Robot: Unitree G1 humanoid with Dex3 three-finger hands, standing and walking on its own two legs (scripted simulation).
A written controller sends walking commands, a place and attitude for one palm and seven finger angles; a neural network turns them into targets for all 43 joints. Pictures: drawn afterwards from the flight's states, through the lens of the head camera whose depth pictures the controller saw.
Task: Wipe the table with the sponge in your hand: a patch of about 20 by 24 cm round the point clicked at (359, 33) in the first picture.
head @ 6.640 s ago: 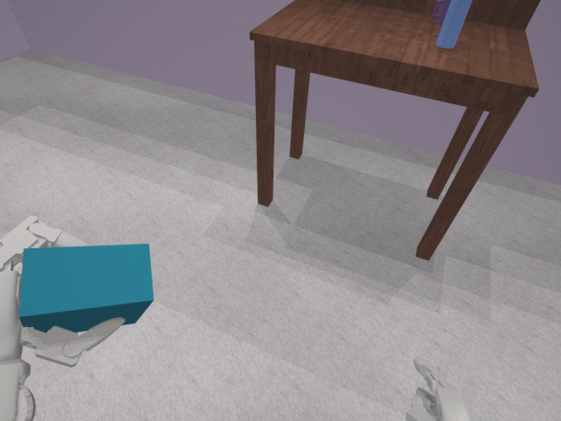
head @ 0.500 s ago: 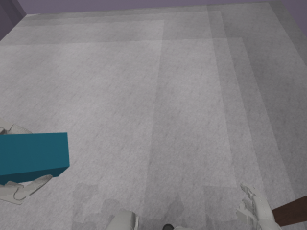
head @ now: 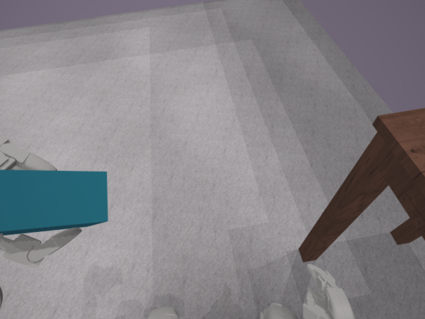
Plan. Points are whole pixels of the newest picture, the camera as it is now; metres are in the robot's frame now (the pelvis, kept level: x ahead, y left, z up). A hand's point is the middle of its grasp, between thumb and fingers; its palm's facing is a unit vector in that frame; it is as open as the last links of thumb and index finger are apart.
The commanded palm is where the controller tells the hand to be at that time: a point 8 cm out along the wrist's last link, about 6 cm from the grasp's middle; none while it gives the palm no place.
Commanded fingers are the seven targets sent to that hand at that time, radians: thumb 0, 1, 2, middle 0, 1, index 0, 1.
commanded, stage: turn to face it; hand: left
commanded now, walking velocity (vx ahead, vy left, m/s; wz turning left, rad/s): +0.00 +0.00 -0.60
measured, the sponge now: (65, 203) +0.22 +0.22 +0.18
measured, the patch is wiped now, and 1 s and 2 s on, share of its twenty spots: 0.00 0.00 0.00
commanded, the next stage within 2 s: none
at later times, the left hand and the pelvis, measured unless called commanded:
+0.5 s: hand (138, 214) +0.20 +0.11 +0.20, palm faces +0.22 -0.86 -0.46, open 10.5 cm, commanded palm +0.17 +0.14 +0.21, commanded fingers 0.00 0.10 1.30 -1.20 -1.60 -1.20 -1.60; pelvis -0.07 -0.08 +0.02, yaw -18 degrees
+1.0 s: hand (275, 268) +0.16 -0.04 +0.21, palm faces -0.08 -0.84 -0.53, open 10.5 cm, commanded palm +0.14 +0.01 +0.21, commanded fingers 0.00 0.10 1.30 -1.20 -1.60 -1.20 -1.60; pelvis -0.15 -0.14 +0.03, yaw -34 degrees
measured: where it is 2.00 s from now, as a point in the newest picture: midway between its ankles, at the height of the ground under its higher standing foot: outside the picture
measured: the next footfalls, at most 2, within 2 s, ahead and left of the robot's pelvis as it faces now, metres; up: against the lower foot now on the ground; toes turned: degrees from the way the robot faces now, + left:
left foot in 0.28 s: +0.02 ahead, +0.08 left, +0.00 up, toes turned -5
right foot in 0.56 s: -0.07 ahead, -0.22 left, +0.00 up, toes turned -25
